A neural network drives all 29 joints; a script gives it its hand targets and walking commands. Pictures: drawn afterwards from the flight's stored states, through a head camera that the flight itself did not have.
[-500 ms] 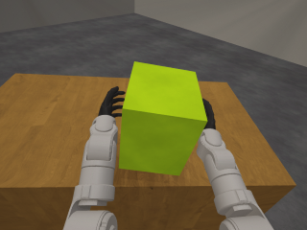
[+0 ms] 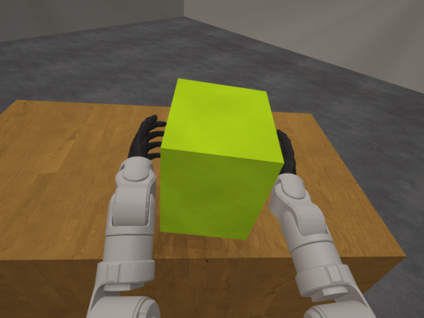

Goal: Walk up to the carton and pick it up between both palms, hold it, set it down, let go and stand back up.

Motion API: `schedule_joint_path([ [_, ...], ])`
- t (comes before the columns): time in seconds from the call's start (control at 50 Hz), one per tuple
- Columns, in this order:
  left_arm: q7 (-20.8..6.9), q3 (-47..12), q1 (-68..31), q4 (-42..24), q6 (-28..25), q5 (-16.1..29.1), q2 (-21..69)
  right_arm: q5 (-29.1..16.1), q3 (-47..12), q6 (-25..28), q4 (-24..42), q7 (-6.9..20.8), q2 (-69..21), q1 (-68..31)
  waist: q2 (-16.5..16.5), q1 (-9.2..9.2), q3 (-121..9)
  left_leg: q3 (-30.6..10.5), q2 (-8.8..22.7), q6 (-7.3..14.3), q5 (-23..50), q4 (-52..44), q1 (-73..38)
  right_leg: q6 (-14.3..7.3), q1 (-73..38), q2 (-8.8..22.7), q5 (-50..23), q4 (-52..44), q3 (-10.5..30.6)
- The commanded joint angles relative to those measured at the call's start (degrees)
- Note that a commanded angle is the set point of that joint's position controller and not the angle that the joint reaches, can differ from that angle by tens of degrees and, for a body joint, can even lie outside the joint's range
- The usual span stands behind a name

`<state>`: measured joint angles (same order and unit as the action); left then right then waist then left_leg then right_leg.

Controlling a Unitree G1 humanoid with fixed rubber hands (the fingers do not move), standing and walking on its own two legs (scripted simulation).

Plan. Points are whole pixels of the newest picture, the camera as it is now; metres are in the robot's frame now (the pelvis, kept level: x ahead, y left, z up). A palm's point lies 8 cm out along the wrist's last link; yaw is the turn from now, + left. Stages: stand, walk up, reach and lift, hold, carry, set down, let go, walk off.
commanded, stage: reach and lift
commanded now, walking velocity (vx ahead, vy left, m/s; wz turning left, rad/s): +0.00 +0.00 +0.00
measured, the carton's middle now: (213, 161) +0.38 -0.01 +0.15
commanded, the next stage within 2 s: hold in 0.18 s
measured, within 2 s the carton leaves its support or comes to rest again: neither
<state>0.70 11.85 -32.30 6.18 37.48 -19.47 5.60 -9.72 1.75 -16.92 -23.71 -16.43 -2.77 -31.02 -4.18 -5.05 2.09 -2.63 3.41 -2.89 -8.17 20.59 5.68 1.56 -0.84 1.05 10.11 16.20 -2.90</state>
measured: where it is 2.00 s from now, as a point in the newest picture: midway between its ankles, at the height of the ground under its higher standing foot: outside the picture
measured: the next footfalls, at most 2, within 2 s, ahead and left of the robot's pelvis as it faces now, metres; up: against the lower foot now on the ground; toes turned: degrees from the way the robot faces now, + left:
none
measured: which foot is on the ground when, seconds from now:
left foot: down 0.00-1.00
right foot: down 0.00-1.00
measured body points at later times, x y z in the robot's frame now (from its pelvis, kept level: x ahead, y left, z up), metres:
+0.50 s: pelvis -0.01 +0.00 +0.00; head -0.06 +0.04 +0.44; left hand +0.36 +0.14 +0.19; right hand +0.35 -0.13 +0.17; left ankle +0.04 +0.15 -0.75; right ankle -0.01 -0.13 -0.75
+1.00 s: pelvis -0.01 +0.00 +0.00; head -0.05 +0.04 +0.45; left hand +0.37 +0.14 +0.19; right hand +0.36 -0.13 +0.18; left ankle +0.04 +0.15 -0.75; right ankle -0.01 -0.13 -0.75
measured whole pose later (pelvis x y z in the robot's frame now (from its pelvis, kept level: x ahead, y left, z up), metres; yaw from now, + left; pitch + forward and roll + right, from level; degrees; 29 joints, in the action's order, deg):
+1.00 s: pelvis -0.01 +0.00 +0.00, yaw +0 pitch -7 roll -1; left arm -0.4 14.5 -36.9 7.3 42.1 -21.7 5.2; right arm -9.7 4.3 -19.3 -28.0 -15.8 -3.6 -36.5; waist -5.1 -4.2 1.2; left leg -3.2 3.5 -3.1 -6.9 20.0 5.8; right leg 1.2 -0.2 0.7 9.5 16.8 -2.8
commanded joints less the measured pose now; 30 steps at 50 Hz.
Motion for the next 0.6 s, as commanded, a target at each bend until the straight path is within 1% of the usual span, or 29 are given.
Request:
schedule_joint_path([
  [0.0,-9.0,-28.93,-34.49,-4.82,-2.89,9.12,32.06,-3.63,-25.44,5.79,20.64,6.91,-29.13,-54.69,6.11,0.09,-26.14,3.46,-5.9,0.37,15.43,-0.52,-14.49,2.89,-0.03,-4.89,-13.99,-1.48,-2.51],
  [0.02,-9.05,-29.18,-34.66,-5.04,-2.81,9.18,32.24,-3.54,-25.23,5.87,20.37,6.92,-29.15,-54.58,6.08,-0.06,-26.48,3.4,-5.8,0.17,15.76,-0.4,-14.6,2.74,-0.07,-4.96,-13.86,-1.47,-2.64],
  [0.04,-9.1,-29.03,-35.31,-4.89,-2.8,9.36,32.03,-3.52,-24.78,5.79,20.17,6.82,-29.31,-54.94,6.24,-0.31,-26.14,3.33,-5.69,0.42,15.15,-0.59,-14.77,2.8,0.12,-4.92,-13.42,-1.6,-2.53],
  [0.06,-9.14,-28.72,-35.04,-5.31,-2.77,9.22,32.08,-3.46,-24.9,5.65,19.8,6.93,-29.29,-54.3,5.48,0.0,-26.34,3.49,-5.8,0.4,16.04,-0.48,-14.66,2.77,-0.61,-4.93,-14.2,-1.6,-2.55],
  [0.08,-9.08,-29.13,-35.2,-6.28,-2.73,9.48,32.21,-3.99,-25.35,5.87,21.22,6.84,-29.85,-54.78,6.01,0.11,-27.73,3.49,-5.87,0.32,16.93,0.04,-15.14,2.78,-1.04,-5.0,-15.01,-1.29,-2.54],
  [0.12,-9.01,-29.85,-35.73,-6.4,-2.57,10.06,32.63,-4.2,-25.77,5.73,21.85,6.55,-29.92,-55.54,5.91,-0.27,-28.45,3.58,-5.97,0.26,17.07,0.38,-15.24,2.89,-1.0,-4.98,-16.03,-1.31,-2.44],
  [0.14,-8.83,-30.68,-36.09,-8.47,-2.56,10.84,32.97,-4.98,-26.75,5.87,24.34,6.45,-30.4,-55.97,5.89,-0.34,-30.61,3.25,-6.17,0.2,18.94,0.83,-16.19,2.85,-1.68,-5.27,-17.74,-0.88,-2.54],
  [0.16,-8.74,-30.88,-35.72,-7.95,-2.41,11.05,33.01,-4.94,-26.71,5.84,25.66,6.19,-30.43,-56.85,5.67,-0.23,-30.4,3.28,-6.03,0.12,19.25,0.99,-16.03,2.89,-1.34,-5.25,-18.52,-0.98,-2.47],
  [0.18,-8.63,-31.04,-36.04,-8.55,-2.29,10.88,32.79,-5.15,-26.85,5.26,24.13,6.22,-29.96,-55.72,5.87,-0.59,-29.77,3.15,-6.14,0.14,19.44,0.97,-15.88,2.83,-1.51,-5.34,-18.2,-0.93,-2.5],
  [0.2,-8.7,-30.2,-35.58,-7.53,-1.81,10.34,32.07,-5.25,-26.57,4.99,23.44,6.15,-29.97,-55.94,5.9,-0.11,-28.23,3.39,-6.09,0.24,17.93,0.63,-15.64,3.02,-1.12,-5.27,-17.15,-1.17,-2.44],
  [0.22,-8.88,-30.17,-35.42,-8.04,-1.52,9.96,32.16,-5.12,-26.55,4.68,22.8,6.19,-29.31,-54.96,6.17,-0.41,-27.78,3.36,-6.13,-0.07,17.91,0.51,-15.79,2.97,-0.86,-5.22,-16.8,-1.32,-2.47],
  [0.24,-9.01,-29.53,-35.01,-7.33,-1.02,9.42,31.71,-5.06,-26.07,4.41,22.17,6.21,-28.97,-55.0,6.39,-0.13,-26.22,3.59,-6.09,0.11,16.61,0.16,-15.4,2.96,-0.45,-5.2,-15.37,-1.59,-2.35],
  [0.26,-9.11,-29.79,-34.8,-8.17,-0.75,9.46,31.73,-5.2,-26.08,4.21,22.69,6.2,-29.09,-54.64,6.51,-0.3,-26.4,3.46,-6.04,0.08,16.86,0.26,-14.99,2.78,-1.09,-5.14,-15.62,-1.42,-2.47],
  [0.28,-9.25,-29.27,-34.74,-7.97,-0.48,9.21,31.12,-5.15,-25.85,3.92,22.03,6.11,-28.91,-54.74,5.99,-0.26,-25.69,3.65,-5.96,0.31,15.79,0.0,-14.72,2.86,-0.95,-5.05,-15.0,-1.54,-2.37],
  [0.3,-9.58,-28.68,-35.06,-6.66,-0.06,8.79,30.78,-4.72,-25.27,3.69,20.81,6.08,-28.45,-54.86,5.92,-0.39,-23.9,3.75,-6.1,0.55,13.69,-0.59,-14.2,3.11,-0.24,-4.83,-12.79,-1.91,-2.2],
  [0.34,-9.94,-28.35,-35.16,-7.3,0.31,8.73,30.89,-4.4,-24.47,3.33,19.68,6.1,-28.6,-54.07,5.84,-0.85,-23.78,3.86,-5.94,0.53,13.57,-0.81,-13.82,2.8,-1.09,-4.79,-12.72,-1.78,-2.37],
  [0.36,-10.07,-28.94,-35.81,-8.17,0.49,8.91,31.09,-4.96,-24.72,3.33,20.63,6.13,-28.87,-54.79,6.34,-0.71,-23.96,3.93,-5.87,0.51,13.38,-0.74,-13.55,2.71,-1.26,-4.78,-12.44,-1.65,-2.37],
  [0.38,-10.17,-28.25,-36.48,-7.01,0.49,8.88,30.64,-4.3,-23.84,3.08,18.81,6.24,-28.79,-54.63,6.09,-0.9,-22.29,4.02,-6.01,0.66,11.75,-1.29,-12.73,2.88,-0.72,-4.52,-11.06,-1.82,-2.32],
  [0.4,-10.32,-28.12,-36.56,-7.22,0.76,8.54,30.72,-4.52,-23.98,3.24,19.68,6.37,-29.04,-55.56,6.52,-0.57,-22.93,3.99,-6.04,0.73,11.48,-1.29,-12.59,2.79,-0.88,-4.52,-10.5,-1.81,-2.41],
  [0.42,-10.28,-28.21,-36.75,-7.27,0.91,8.8,31.19,-4.66,-23.43,3.29,19.84,6.49,-28.99,-55.88,6.8,-0.72,-24.02,3.91,-5.9,0.74,11.64,-1.33,-13.12,2.61,-0.6,-4.61,-10.26,-1.71,-2.51],
  [0.44,-10.34,-28.29,-36.72,-6.1,1.17,8.85,31.29,-4.32,-23.08,3.21,19.69,6.59,-28.74,-56.37,6.95,-0.81,-22.43,4.03,-5.81,0.59,10.87,-1.47,-12.39,2.53,0.02,-4.47,-9.21,-1.9,-2.45],
  [0.46,-10.31,-28.32,-37.03,-6.94,1.22,9.05,31.95,-4.62,-23.43,3.46,21.18,6.58,-29.03,-57.23,6.86,-1.01,-24.17,3.88,-5.79,0.64,11.63,-1.15,-13.11,2.34,-0.77,-4.85,-9.87,-1.62,-2.71],
  [0.48,-10.24,-28.67,-37.5,-7.34,1.12,9.28,32.11,-4.54,-23.18,3.33,20.52,6.67,-28.91,-57.06,7.0,-1.06,-24.33,3.87,-5.72,0.62,11.83,-1.15,-13.27,2.33,-0.49,-4.83,-9.72,-1.64,-2.55],
  [0.5,-10.14,-28.43,-37.67,-6.34,1.21,9.26,32.21,-4.56,-23.34,3.42,21.01,6.68,-29.05,-58.62,6.81,-0.72,-24.72,3.86,-5.76,0.76,11.02,-1.3,-13.1,2.39,-0.25,-4.8,-8.65,-1.86,-2.44],
  [0.54,-9.86,-28.59,-39.4,-7.19,1.0,9.55,32.36,-4.75,-23.58,3.24,21.2,6.86,-29.87,-59.33,6.5,-0.2,-25.23,3.95,-5.73,0.9,10.25,-1.42,-12.52,2.44,0.32,-4.81,-7.84,-1.76,-2.43],
  [0.56,-9.82,-27.92,-38.98,-5.9,1.28,9.05,32.41,-4.73,-23.23,3.21,20.98,6.96,-29.49,-59.99,6.44,-0.04,-24.34,3.76,-5.64,0.91,9.17,-1.64,-11.98,2.32,0.71,-4.74,-6.59,-1.96,-2.53],
  [0.58,-9.74,-28.65,-39.75,-7.21,1.12,9.63,32.88,-4.84,-23.7,3.32,21.59,7.12,-29.86,-60.12,6.86,0.03,-26.09,3.72,-5.61,0.9,9.31,-1.75,-12.47,2.31,0.7,-4.85,-6.67,-1.82,-2.6],
])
